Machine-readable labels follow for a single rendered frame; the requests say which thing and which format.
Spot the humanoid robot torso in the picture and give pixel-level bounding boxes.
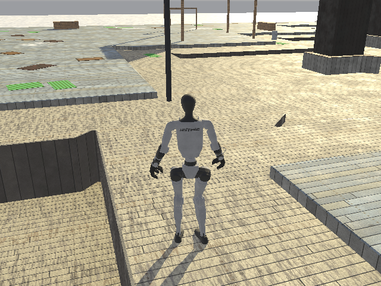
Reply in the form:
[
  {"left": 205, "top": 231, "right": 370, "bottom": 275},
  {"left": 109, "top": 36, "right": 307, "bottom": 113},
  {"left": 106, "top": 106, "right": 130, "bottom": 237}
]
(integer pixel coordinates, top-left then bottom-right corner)
[{"left": 176, "top": 117, "right": 203, "bottom": 179}]

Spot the robot left upper arm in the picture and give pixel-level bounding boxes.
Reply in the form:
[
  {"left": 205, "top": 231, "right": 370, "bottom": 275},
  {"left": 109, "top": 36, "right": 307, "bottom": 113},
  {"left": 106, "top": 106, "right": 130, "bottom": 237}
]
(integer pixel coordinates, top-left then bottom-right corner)
[{"left": 160, "top": 120, "right": 177, "bottom": 154}]

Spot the right robot forearm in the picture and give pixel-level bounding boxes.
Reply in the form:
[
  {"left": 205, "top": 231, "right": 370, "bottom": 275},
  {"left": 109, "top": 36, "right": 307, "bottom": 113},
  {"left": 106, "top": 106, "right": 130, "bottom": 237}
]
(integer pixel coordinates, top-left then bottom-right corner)
[{"left": 214, "top": 142, "right": 224, "bottom": 160}]

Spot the robot left hand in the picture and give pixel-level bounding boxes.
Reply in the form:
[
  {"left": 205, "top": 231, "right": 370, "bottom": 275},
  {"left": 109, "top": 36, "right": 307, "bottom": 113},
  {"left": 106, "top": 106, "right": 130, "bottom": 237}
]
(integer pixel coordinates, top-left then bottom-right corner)
[{"left": 150, "top": 164, "right": 163, "bottom": 179}]

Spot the left robot forearm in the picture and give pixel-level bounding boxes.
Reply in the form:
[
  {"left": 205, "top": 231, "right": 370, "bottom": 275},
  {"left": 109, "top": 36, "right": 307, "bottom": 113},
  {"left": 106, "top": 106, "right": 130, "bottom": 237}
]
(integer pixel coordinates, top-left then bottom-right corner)
[{"left": 152, "top": 144, "right": 165, "bottom": 167}]

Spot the robot right hand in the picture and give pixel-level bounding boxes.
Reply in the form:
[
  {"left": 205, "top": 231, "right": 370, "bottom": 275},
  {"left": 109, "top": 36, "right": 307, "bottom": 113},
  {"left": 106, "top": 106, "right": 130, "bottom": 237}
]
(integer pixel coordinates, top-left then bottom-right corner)
[{"left": 212, "top": 158, "right": 225, "bottom": 169}]

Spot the robot right upper arm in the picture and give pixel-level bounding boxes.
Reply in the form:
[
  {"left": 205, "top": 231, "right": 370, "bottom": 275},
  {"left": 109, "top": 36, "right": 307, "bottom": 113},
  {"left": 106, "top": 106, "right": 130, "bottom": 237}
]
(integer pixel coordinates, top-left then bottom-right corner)
[{"left": 201, "top": 119, "right": 220, "bottom": 151}]

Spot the robot right shin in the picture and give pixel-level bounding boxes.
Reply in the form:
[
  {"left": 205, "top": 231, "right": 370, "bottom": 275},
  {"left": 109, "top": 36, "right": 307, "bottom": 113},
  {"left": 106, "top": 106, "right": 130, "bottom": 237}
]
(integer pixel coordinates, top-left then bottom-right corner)
[{"left": 195, "top": 195, "right": 206, "bottom": 236}]

